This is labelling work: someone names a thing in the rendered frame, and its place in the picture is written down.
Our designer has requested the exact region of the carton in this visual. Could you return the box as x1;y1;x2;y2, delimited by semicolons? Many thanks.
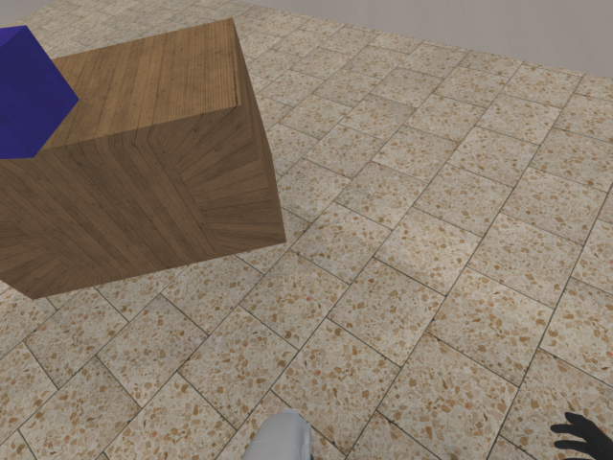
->
0;25;79;159

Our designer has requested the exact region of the pedestal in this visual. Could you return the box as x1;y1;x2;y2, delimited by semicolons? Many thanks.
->
0;17;286;300

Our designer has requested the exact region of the robot right hand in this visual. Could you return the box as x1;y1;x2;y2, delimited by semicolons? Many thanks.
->
550;412;613;460

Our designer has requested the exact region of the left robot thigh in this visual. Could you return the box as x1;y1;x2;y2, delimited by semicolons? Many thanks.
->
240;413;311;460

